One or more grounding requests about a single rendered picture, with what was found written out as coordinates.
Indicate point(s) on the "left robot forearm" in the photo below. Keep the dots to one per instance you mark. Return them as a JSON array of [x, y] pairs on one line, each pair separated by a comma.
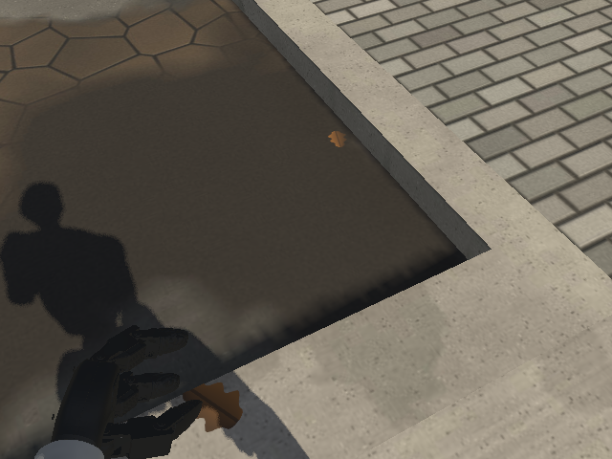
[[69, 449]]

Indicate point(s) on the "left robot hand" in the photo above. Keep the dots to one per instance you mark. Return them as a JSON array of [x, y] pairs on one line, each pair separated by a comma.
[[98, 393]]

